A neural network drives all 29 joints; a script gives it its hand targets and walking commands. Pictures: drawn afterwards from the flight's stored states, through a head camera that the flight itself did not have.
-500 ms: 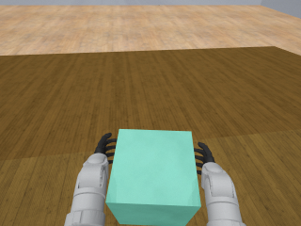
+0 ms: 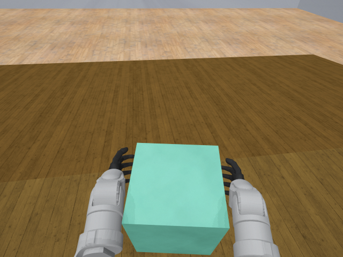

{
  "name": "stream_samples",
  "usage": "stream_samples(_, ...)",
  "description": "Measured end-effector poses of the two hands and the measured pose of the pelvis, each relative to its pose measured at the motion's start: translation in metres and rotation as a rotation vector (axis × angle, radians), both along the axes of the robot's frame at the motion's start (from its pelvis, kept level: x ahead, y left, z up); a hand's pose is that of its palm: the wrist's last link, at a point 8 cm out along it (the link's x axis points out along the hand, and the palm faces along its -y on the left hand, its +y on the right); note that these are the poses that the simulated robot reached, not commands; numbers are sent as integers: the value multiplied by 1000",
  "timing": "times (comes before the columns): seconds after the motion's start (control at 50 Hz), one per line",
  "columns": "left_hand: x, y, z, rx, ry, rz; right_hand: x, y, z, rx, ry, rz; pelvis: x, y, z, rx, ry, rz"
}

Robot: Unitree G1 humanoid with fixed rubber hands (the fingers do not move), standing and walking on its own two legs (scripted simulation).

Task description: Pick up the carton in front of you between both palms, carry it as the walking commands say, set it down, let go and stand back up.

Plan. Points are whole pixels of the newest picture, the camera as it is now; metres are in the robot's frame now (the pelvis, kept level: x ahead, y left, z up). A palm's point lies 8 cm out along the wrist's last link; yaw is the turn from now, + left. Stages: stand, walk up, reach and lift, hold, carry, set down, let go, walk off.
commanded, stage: hold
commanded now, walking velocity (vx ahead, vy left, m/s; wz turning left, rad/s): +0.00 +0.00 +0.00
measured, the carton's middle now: (175, 201) +0.29 +0.00 -0.03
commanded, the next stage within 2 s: carry in 0.52 s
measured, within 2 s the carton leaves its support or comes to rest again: neither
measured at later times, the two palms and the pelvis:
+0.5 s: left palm (115, 175) +0.30 +0.15 +0.06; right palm (236, 186) +0.29 -0.15 +0.05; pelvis +0.01 +0.00 +0.00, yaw +0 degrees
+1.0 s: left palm (119, 139) +0.41 +0.16 +0.08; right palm (226, 147) +0.40 -0.14 +0.07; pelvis +0.13 +0.01 -0.01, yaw +2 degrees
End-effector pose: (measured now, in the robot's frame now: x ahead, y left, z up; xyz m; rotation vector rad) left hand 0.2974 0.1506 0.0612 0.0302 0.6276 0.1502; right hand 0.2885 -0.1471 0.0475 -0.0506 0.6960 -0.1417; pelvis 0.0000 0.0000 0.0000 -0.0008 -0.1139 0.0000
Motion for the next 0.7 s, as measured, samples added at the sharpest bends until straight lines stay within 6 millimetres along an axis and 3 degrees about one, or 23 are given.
stream_samples(0.52, 1, 1, -2, 2, 3, -10, 1, 1, -1, -3, 5, 9, 7, 1, 1, -1, 9, 4)
stream_samples(0.7, 16, 14, 1, -28, -45, 11, 20, 13, 7, -2, -44, -6, 23, 12, -8, 3, 125, 23)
